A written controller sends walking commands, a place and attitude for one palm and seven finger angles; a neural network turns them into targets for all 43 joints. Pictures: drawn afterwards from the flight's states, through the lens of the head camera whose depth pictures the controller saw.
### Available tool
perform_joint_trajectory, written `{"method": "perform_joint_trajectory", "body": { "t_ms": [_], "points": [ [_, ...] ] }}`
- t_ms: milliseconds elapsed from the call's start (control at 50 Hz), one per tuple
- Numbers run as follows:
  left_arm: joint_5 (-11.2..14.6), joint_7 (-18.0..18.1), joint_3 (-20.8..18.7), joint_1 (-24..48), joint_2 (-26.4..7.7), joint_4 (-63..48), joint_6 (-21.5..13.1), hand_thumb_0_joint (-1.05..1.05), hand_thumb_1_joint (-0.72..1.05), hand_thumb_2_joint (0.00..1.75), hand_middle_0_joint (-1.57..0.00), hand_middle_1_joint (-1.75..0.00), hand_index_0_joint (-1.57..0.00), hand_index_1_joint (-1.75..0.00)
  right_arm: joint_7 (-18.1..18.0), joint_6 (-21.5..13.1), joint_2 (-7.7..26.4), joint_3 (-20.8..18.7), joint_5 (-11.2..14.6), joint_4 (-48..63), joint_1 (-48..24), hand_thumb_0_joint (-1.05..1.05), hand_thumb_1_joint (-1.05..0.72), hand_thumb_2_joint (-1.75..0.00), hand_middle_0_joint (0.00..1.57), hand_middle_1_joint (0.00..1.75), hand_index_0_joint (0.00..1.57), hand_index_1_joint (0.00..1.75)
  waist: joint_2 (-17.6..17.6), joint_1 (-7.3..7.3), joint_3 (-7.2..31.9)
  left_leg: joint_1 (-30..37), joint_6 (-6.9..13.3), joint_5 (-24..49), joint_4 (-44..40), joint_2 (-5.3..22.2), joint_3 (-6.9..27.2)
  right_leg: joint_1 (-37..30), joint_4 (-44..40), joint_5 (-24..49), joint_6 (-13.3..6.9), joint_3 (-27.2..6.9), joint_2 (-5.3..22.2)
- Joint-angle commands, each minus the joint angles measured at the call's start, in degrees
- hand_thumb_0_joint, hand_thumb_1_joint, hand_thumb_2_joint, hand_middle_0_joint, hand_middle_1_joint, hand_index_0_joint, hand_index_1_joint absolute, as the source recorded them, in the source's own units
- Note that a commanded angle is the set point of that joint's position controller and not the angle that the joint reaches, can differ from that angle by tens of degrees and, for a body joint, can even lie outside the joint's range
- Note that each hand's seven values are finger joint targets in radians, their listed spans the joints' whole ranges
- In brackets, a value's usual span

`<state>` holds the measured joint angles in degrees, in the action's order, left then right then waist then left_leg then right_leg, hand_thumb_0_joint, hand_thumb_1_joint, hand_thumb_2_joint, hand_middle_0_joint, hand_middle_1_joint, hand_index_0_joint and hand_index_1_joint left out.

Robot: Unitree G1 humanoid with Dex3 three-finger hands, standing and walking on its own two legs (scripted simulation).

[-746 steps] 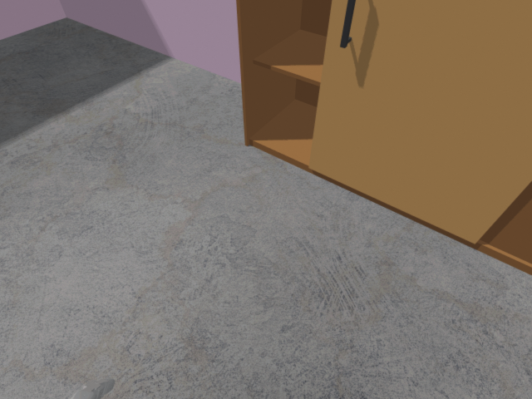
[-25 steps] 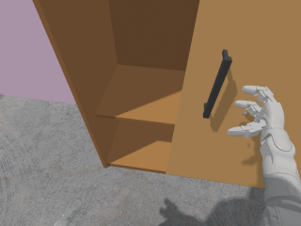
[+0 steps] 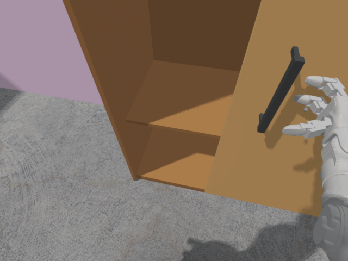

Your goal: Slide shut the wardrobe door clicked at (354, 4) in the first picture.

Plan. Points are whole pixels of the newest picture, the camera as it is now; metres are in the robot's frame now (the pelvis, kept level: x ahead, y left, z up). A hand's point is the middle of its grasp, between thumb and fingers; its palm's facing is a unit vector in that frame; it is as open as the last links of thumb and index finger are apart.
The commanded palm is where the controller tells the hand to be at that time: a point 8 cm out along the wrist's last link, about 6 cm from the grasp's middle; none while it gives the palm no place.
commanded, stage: move the hooked fingers beside the handle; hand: right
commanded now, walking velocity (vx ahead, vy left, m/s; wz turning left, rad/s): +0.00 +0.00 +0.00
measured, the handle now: (275, 95) +0.51 -0.17 +0.10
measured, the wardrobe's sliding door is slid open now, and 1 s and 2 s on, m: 0.41 0.41 0.41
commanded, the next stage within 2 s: feel for the door with the fingertips in 0.66 s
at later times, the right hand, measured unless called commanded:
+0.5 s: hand (306, 116) +0.45 -0.22 +0.11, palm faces +0.08 +1.00 -0.01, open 14.0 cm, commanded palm +0.42 -0.26 +0.11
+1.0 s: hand (294, 113) +0.45 -0.20 +0.11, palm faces +0.06 +1.00 +0.01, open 14.0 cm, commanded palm +0.42 -0.24 +0.11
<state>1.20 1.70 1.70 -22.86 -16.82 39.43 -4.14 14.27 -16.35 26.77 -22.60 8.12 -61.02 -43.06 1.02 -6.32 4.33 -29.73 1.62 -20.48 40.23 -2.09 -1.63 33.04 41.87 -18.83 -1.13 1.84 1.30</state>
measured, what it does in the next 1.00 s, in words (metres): stands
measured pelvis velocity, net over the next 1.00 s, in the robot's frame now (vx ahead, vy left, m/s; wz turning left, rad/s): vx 0.00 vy -0.01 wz -0.01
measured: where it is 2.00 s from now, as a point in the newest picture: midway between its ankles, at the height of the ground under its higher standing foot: outside the picture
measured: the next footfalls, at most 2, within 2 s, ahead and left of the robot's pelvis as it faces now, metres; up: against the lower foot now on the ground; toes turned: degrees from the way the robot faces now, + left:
none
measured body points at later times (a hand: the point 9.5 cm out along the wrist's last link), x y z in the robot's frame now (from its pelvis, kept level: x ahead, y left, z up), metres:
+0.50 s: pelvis +0.01 -0.01 +0.00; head +0.05 -0.02 +0.45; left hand +0.08 +0.25 -0.11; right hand +0.44 -0.28 +0.12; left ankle -0.01 +0.10 -0.71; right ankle +0.02 -0.11 -0.71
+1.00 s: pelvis +0.00 -0.01 +0.00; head +0.05 -0.02 +0.45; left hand +0.05 +0.25 -0.12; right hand +0.44 -0.25 +0.11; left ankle -0.01 +0.10 -0.71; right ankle +0.02 -0.11 -0.71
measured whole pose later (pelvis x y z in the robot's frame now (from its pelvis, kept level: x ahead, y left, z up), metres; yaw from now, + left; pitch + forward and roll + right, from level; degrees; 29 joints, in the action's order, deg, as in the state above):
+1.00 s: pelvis +0.00 -0.01 +0.00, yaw -1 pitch +10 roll +2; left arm 1.1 1.1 1.8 -21.8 -15.7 39.4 -3.2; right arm 9.9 -15.7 20.9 -17.2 8.4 -58.8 -42.9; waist 1.3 -5.3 4.6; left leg -29.8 0.6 -21.0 40.8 -1.1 -1.9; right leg 33.7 43.2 -19.5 -2.1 1.5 0.3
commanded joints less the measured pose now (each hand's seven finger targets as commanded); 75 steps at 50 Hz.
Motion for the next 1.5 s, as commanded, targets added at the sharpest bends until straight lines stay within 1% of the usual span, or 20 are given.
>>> {"method": "perform_joint_trajectory", "body": {
  "t_ms": [0,80,140,260,360,380,460,700,780,820,860,900,980,1040,1100,1160,1200,1320,1440,1480],
  "points": [
    [0.0,0.1,-3.0,-3.0,-8.5,-6.3,-1.1,0.00,0.90,0.90,-0.20,-0.30,-0.20,-0.30,-0.3,-2.6,13.0,-0.7,-0.2,10.4,-21.3,0.00,0.50,-0.30,0.30,1.20,0.30,1.20,2.0,0.52,18.5,4.3,-0.3,19.7,-5.0,0.5,1.8,-12.6,-3.0,13.9,-1.5,-2.4,-0.8],
    [-0.1,0.0,-3.3,-3.0,-8.6,-7.1,-0.5,0.00,0.90,0.90,-0.20,-0.30,-0.20,-0.30,-1.4,-3.3,14.2,-2.6,0.4,12.8,-20.2,0.00,0.50,-0.30,0.30,1.20,0.30,1.20,-0.1,1.13,19.2,5.5,-0.3,20.4,-4.7,0.3,1.9,-12.3,-3.0,14.7,-1.6,-2.3,-0.7],
    [-0.2,-0.1,-3.3,-2.5,-8.1,-7.5,-0.5,0.00,0.90,0.90,-0.20,-0.30,-0.20,-0.30,-2.3,-4.9,12.5,-1.1,0.3,18.8,-23.0,0.00,0.50,-0.30,0.30,1.20,0.30,1.20,4.4,0.94,21.7,4.6,-0.1,20.8,-4.2,0.2,1.7,-16.5,-2.9,17.0,-1.2,-2.7,-0.5],
    [-0.2,0.0,-3.2,-1.8,-8.2,-7.2,-0.1,0.00,0.90,0.90,-0.20,-0.30,-0.20,-0.30,-3.4,-4.0,14.1,-2.4,0.2,19.0,-20.3,0.00,0.50,-0.30,0.30,1.20,0.30,1.20,2.3,1.37,20.7,5.8,-0.1,23.0,-4.6,0.2,1.7,-16.4,-2.8,19.1,-1.3,-2.8,-0.4],
    [0.4,0.1,-3.0,-1.1,-8.0,-7.4,-0.1,0.00,0.90,0.90,-0.20,-0.30,-0.20,-0.30,-2.1,-2.1,9.5,1.4,0.8,16.6,-19.6,0.00,0.50,-0.30,0.30,1.20,0.30,1.20,1.3,0.76,16.8,3.6,0.2,20.2,-5.3,0.3,1.1,-15.7,-3.4,16.9,-1.2,-3.2,-0.3],
    [0.4,0.2,-3.0,-1.0,-7.6,-7.5,-0.2,0.00,0.90,0.90,-0.20,-0.30,-0.20,-0.30,-1.8,-2.0,6.8,3.0,0.8,17.0,-20.1,0.00,0.50,-0.30,0.30,1.20,0.30,1.20,2.4,-0.09,16.7,2.8,0.0,19.7,-5.2,0.2,1.0,-16.5,-3.5,16.7,-1.1,-3.0,-0.2],
    [0.3,0.0,-3.2,-0.7,-7.6,-7.5,-0.4,0.00,0.90,0.90,-0.20,-0.30,-0.20,-0.30,-2.2,-2.5,5.1,4.1,1.6,19.8,-20.9,0.00,0.50,-0.30,0.30,1.20,0.30,1.20,3.5,0.26,19.0,2.0,0.2,19.3,-4.8,0.2,0.6,-19.2,-3.1,18.8,-0.7,-4.0,0.0],
    [-0.2,0.3,-2.6,0.0,-7.6,-7.1,-0.1,0.00,0.90,0.90,-0.20,-0.30,-0.20,-0.30,-5.5,-3.9,11.9,-0.6,-0.9,19.1,-22.6,0.00,0.50,-0.30,0.30,1.20,0.30,1.20,3.1,0.94,19.2,3.5,0.2,17.5,-4.3,0.4,1.0,-16.9,-3.6,15.3,-0.5,-4.3,-0.2],
    [0.2,0.3,-2.4,0.0,-7.7,-7.0,-0.3,0.00,0.90,0.90,-0.20,-0.30,-0.20,-0.30,-3.7,-3.1,7.8,2.7,-0.1,15.0,-23.0,0.00,0.50,-0.30,0.30,1.20,0.30,1.20,1.8,-0.18,16.3,2.0,0.3,15.1,-5.1,0.3,0.8,-15.1,-3.9,12.0,-0.7,-4.1,-0.3],
    [0.3,0.3,-2.6,-0.2,-7.5,-6.6,-0.7,0.00,0.90,0.90,-0.20,-0.30,-0.20,-0.30,-2.9,-3.1,4.0,6.1,0.1,14.9,-25.8,0.00,0.50,-0.30,0.30,1.20,0.30,1.20,4.7,-1.07,15.8,-0.8,0.4,13.2,-5.1,0.3,0.6,-16.7,-3.8,11.3,-0.4,-4.7,-0.1],
    [0.2,0.2,-2.7,-1.0,-7.8,-5.9,-1.0,0.00,0.90,0.90,-0.20,-0.30,-0.20,-0.30,-3.0,-2.9,3.2,6.2,0.6,13.3,-26.9,0.00,0.50,-0.30,0.30,1.20,0.30,1.20,1.6,-1.60,15.7,-1.7,0.3,12.5,-5.3,0.1,0.3,-16.5,-3.5,11.0,-0.7,-5.1,0.1],
    [0.0,0.0,-3.0,-1.5,-8.0,-5.8,-1.3,0.00,0.90,0.90,-0.20,-0.30,-0.20,-0.30,-3.7,-3.2,2.8,5.6,1.2,14.4,-27.0,0.00,0.50,-0.30,0.30,1.20,0.30,1.20,2.0,-1.22,18.7,-1.1,0.2,13.1,-4.8,0.0,0.2,-17.8,-3.6,12.2,-0.4,-5.3,0.1],
    [-0.5,-0.5,-3.3,-2.0,-7.9,-5.5,-1.3,0.00,0.90,0.90,-0.20,-0.30,-0.20,-0.30,-6.4,-4.0,5.7,2.8,0.3,16.2,-26.6,0.00,0.50,-0.30,0.30,1.20,0.30,1.20,1.8,-0.16,21.6,0.7,0.1,15.2,-3.9,0.1,0.4,-17.7,-2.9,14.7,-0.2,-5.1,0.0],
    [-0.7,-1.2,-3.4,-1.5,-7.2,-6.1,-1.3,0.00,0.90,0.90,-0.20,-0.30,-0.20,-0.30,-8.8,-4.7,3.7,4.3,-1.1,19.8,-25.0,0.00,0.50,-0.30,0.30,1.20,0.30,1.20,5.6,0.54,21.9,-0.1,0.2,16.2,-3.3,0.1,0.2,-19.7,-2.8,17.5,0.2,-5.1,0.1],
    [-0.8,-1.6,-3.4,-1.4,-7.2,-6.1,-0.8,0.00,0.90,0.90,-0.20,-0.30,-0.20,-0.30,-10.9,-4.3,4.0,3.5,-1.8,18.5,-23.5,0.00,0.50,-0.30,0.30,1.20,0.30,1.20,1.2,0.51,19.5,1.4,0.0,16.9,-3.7,-0.2,0.5,-16.3,-2.9,15.5,-0.4,-4.3,-0.1],
    [-0.9,-1.2,-3.2,-1.2,-7.5,-6.3,-0.1,0.00,0.90,0.90,-0.20,-0.30,-0.20,-0.30,-12.1,-3.7,8.4,0.1,-2.7,16.2,-23.9,0.00,0.50,-0.30,0.30,1.20,0.30,1.20,-1.2,0.88,17.2,3.5,0.0,17.4,-3.9,0.1,1.2,-12.2,-3.2,13.0,-0.9,-3.2,-0.5],
    [-0.8,-1.0,-3.0,-1.1,-7.2,-6.9,0.1,0.00,0.90,0.90,-0.20,-0.30,-0.20,-0.30,-12.0,-3.6,9.2,-0.4,-3.2,16.1,-23.6,0.00,0.50,-0.30,0.30,1.20,0.30,1.20,0.2,1.38,18.5,5.3,-0.1,18.4,-3.9,0.3,1.8,-11.6,-3.2,12.4,-1.0,-2.5,-0.9],
    [-0.8,-0.8,-3.2,-1.7,-7.0,-6.4,0.0,0.00,0.90,0.90,-0.20,-0.30,-0.20,-0.30,-9.8,-5.2,5.7,2.7,-2.1,17.4,-26.7,0.00,0.50,-0.30,0.30,1.20,0.30,1.20,1.5,-0.21,22.2,4.5,-0.1,21.0,-3.6,0.0,1.7,-16.4,-2.1,16.1,-0.8,-2.7,-0.6],
    [-0.3,-0.5,-3.1,-2.4,-7.2,-5.2,0.1,0.00,0.90,0.90,-0.20,-0.30,-0.20,-0.30,-7.6,-3.4,4.8,4.1,-1.8,10.2,-27.7,0.00,0.50,-0.30,0.30,1.20,0.30,1.20,-0.9,-1.29,16.4,2.5,-0.4,18.5,-4.9,0.3,2.1,-11.7,-2.3,11.5,-1.3,-2.3,-0.9],
    [-0.2,-0.5,-2.9,-2.3,-7.2,-5.2,0.2,0.00,0.90,0.90,-0.20,-0.30,-0.20,-0.30,-7.6,-3.5,4.9,4.6,-2.0,10.9,-30.4,0.00,0.50,-0.30,0.30,1.20,0.30,1.20,1.2,-1.80,16.3,1.9,-0.4,18.0,-5.0,0.5,2.4,-11.4,-2.2,10.9,-1.4,-2.2,-1.2]
  ]
}}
